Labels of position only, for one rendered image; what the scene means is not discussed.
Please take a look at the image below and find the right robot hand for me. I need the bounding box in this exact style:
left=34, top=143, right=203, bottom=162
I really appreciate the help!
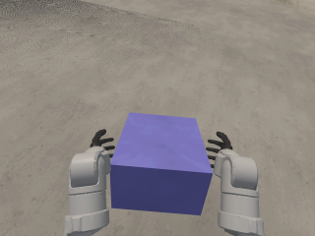
left=206, top=131, right=233, bottom=168

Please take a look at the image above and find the left robot hand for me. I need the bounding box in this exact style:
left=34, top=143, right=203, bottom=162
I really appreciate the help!
left=90, top=129, right=115, bottom=158

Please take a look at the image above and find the robot right forearm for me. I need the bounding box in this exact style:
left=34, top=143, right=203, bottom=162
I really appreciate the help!
left=213, top=148, right=265, bottom=236

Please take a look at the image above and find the robot left forearm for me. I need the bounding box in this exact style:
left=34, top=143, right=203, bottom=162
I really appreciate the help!
left=63, top=146, right=111, bottom=236

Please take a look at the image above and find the carton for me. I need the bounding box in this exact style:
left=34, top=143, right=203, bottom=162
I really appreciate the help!
left=109, top=112, right=214, bottom=215

